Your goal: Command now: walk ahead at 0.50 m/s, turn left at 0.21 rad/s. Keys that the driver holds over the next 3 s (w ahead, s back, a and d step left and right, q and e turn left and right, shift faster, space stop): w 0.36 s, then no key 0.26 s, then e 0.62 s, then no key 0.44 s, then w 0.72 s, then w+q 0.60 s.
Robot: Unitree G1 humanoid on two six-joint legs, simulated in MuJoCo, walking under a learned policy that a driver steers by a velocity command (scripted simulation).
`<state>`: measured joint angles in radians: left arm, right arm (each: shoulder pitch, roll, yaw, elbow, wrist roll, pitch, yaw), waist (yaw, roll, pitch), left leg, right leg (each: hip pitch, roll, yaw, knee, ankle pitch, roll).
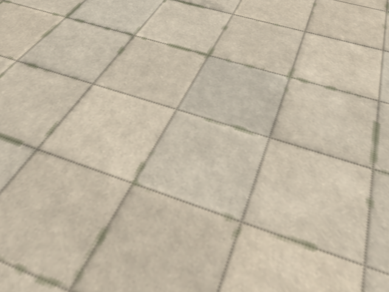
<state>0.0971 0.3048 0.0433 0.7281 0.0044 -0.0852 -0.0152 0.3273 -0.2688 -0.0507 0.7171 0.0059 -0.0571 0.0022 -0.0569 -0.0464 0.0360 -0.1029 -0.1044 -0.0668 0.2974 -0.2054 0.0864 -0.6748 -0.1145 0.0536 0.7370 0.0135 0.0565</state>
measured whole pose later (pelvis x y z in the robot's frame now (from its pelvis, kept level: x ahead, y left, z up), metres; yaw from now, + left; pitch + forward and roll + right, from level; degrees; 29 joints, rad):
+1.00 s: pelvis +0.40 -0.04 -0.01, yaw -8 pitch +1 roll +2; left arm 0.23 0.30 0.07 0.80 -0.01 0.07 0.02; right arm 0.08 -0.26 -0.06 0.81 -0.01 0.00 -0.04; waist 0.01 -0.01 0.05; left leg -0.33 0.04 0.15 0.44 -0.12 0.02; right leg -0.42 -0.07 -0.03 0.81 -0.38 0.03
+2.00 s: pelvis +0.48 -0.08 -0.01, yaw -22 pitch +0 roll +1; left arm 0.37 0.26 0.06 0.88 0.00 -0.08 -0.01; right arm 0.18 -0.29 -0.04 0.95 0.03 -0.06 0.00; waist 0.03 0.03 0.01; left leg -0.35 0.00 -0.03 0.94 -0.44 0.05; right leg -0.15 0.04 0.01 0.47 -0.33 -0.06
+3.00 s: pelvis +0.99 -0.26 -0.01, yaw -6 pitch +1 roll -1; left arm 0.14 0.25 0.05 0.78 0.01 -0.11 -0.01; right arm 0.32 -0.32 -0.07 0.85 0.03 -0.05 -0.01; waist -0.02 0.04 0.03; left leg -0.43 0.01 -0.06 1.16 -0.37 0.02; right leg -0.29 0.00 -0.05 0.43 -0.16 -0.01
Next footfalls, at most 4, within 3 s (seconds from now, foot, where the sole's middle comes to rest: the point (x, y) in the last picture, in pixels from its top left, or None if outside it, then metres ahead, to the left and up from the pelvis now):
0.18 right None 0.30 -0.15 -0.78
0.64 left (162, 278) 0.53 0.08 -0.78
1.06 right None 0.43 -0.16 -0.78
1.50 left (168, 283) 0.51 0.06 -0.78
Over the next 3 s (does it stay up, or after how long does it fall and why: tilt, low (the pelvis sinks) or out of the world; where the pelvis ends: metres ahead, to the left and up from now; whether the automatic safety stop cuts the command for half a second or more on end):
stays up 0.99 -0.26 -0.01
